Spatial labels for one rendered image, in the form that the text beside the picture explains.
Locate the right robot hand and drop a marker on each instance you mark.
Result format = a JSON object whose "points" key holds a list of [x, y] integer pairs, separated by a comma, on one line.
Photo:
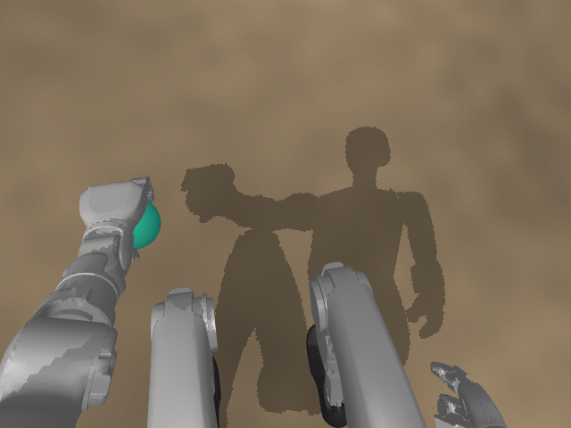
{"points": [[473, 409]]}

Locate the left robot hand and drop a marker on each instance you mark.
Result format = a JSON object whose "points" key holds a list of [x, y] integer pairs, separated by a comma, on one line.
{"points": [[122, 203]]}

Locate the left robot arm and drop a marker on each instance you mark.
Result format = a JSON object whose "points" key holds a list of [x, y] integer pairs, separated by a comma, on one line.
{"points": [[62, 360]]}

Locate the ball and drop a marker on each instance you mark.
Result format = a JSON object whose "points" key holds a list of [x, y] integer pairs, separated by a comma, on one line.
{"points": [[147, 228]]}

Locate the right robot foot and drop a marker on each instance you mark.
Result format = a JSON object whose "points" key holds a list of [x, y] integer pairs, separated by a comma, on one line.
{"points": [[334, 416]]}

